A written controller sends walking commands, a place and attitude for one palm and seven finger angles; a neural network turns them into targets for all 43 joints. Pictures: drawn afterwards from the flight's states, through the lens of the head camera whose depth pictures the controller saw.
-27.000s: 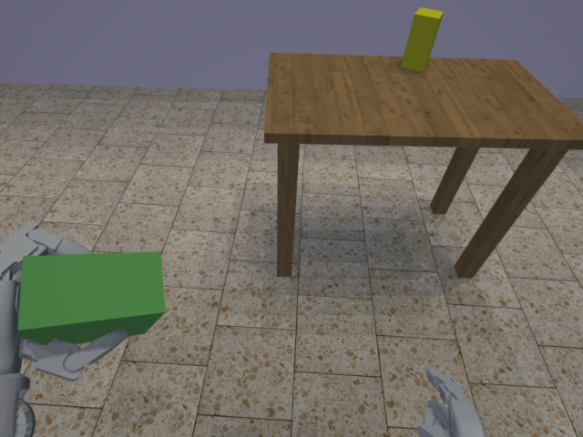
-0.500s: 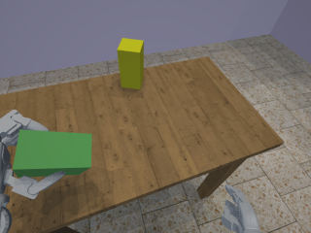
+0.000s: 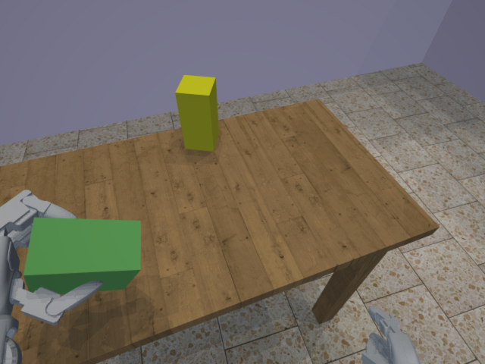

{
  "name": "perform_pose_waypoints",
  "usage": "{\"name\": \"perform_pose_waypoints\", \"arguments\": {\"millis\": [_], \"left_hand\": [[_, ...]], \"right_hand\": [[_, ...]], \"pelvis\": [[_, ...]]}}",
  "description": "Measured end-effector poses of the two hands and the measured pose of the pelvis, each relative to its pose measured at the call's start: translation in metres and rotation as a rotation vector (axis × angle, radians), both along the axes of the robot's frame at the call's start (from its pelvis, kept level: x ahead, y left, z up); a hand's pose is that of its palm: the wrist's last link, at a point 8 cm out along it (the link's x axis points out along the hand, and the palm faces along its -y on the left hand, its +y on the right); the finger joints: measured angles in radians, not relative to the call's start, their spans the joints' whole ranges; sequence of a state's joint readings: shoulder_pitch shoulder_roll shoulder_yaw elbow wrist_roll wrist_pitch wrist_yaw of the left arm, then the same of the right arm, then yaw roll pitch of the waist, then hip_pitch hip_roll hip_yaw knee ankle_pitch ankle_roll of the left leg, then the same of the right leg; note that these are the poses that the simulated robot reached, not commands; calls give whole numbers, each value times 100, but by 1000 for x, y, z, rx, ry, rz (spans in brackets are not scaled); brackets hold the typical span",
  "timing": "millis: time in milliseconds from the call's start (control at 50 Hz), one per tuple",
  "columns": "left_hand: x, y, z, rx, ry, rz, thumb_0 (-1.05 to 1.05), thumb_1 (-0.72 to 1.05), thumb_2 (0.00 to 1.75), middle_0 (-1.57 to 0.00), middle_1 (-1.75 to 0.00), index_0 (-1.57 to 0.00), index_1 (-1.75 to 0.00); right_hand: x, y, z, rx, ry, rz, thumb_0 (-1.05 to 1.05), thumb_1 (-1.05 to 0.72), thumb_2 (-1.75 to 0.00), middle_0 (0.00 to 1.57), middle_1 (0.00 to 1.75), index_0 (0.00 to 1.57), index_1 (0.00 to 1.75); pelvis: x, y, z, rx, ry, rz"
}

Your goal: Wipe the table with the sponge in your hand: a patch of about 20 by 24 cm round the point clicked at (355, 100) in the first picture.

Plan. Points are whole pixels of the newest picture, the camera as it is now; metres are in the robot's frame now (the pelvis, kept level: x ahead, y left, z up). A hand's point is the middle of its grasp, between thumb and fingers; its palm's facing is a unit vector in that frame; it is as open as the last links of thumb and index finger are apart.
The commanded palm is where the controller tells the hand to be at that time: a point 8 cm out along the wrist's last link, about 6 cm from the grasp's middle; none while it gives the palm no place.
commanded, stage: come to a stop and stand still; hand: left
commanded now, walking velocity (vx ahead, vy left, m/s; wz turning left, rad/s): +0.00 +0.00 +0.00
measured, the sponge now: (101, 258) +0.22 +0.20 +0.12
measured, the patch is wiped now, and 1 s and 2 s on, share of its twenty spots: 0.00 0.00 0.00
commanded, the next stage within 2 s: look again from close up in 1.18 s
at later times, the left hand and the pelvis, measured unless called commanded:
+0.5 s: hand out of the picture +0.22 +0.34 +0.14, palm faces +0.36 -0.82 -0.44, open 10.4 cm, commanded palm +0.15 +0.35 +0.18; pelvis +0.00 +0.06 -0.01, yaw +1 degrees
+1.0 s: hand (3, 297) +0.16 +0.28 +0.15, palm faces +0.33 -0.87 -0.36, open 10.4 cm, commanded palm +0.11 +0.32 +0.18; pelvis -0.05 +0.04 +0.00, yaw +1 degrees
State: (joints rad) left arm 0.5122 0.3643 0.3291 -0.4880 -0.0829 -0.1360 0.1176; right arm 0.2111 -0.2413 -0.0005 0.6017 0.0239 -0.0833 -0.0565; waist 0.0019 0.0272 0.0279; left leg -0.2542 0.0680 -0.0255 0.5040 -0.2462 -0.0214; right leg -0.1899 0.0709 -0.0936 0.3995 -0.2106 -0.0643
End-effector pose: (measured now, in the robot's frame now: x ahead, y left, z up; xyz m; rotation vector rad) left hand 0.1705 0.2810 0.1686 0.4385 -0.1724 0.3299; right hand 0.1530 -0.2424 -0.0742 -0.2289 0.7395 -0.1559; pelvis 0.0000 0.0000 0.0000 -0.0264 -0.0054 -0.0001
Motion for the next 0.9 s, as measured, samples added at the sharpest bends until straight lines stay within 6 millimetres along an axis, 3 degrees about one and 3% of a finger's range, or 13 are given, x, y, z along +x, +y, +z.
{"name": "perform_pose_waypoints", "arguments": {"millis": [100, 160, 200, 300, 360, 420, 500, 600, 700, 900], "left_hand": [[25, 37, 44, 190, -191, 5, -1, -54, 104, -71, -131, -73, -131], [35, 59, 52, 193, -247, 49, -1, -54, 104, -71, -132, -73, -132], [36, 61, 43, 155, -233, 35, -1, -54, 104, -71, -132, -72, -132], [27, 50, -2, 27, -85, -71, -1, -53, 104, -70, -133, -72, -132], [21, 60, -22, 11, -18, -88, -1, -54, 104, -71, -132, -72, -132], [17, 81, -28, 31, 2, -52, -1, -54, 104, -71, -132, -73, -132], [9, 97, -14, 86, -44, -8, -1, -54, 104, -71, -132, -73, -132], [-5, 82, 11, 115, -133, -39, -1, -54, 104, -71, -132, -72, -132], [-15, 68, 18, 102, -137, -65, -1, -54, 104, -71, -132, -73, -132], [-42, 51, -5, 1, -45, -21, -1, -54, 104, -71, -132, -73, -132]], "right_hand": [[5, 25, -1, -19, 15, 106, 2, -90, -90, 20, 30, 19, 29], [7, 34, 0, -4, 6, 125, 2, -90, -90, 21, 30, 20, 29], [7, 40, 2, 7, -10, 118, 2, -90, -90, 21, 30, 20, 30], [3, 53, 6, -3, -2, 92, 2, -90, -90, 21, 30, 20, 30], [2, 62, 6, -28, 34, 99, 2, -90, -90, 21, 30, 20, 30], [4, 73, 7, -44, 56, 128, 2, -90, -90, 21, 30, 20, 30], [9, 88, 6, -36, 42, 185, 2, -90, -90, 21, 30, 20, 30], [14, 104, 4, 21, -18, 217, 2, -90, -90, 21, 30, 20, 30], [8, 106, 5, 66, -51, 195, 2, -90, -90, 21, 30, 20, 30], [-24, 59, 12, 14, -64, 106, 2, -90, -90, 21, 30, 20, 30]], "pelvis": [[-4, 6, -3, 4, 20, 18], [-2, 15, -4, 4, 39, -1], [1, 25, -4, 7, 43, -7], [9, 48, -3, 18, 35, -8], [8, 55, -3, 22, 32, 5], [4, 60, -4, 22, 33, 19], [-5, 65, -6, 32, 32, 22], [-15, 67, -8, 49, 26, 10], [-28, 61, -5, 31, 17, 17], [-45, 42, -3, 10, 0, 19]]}}
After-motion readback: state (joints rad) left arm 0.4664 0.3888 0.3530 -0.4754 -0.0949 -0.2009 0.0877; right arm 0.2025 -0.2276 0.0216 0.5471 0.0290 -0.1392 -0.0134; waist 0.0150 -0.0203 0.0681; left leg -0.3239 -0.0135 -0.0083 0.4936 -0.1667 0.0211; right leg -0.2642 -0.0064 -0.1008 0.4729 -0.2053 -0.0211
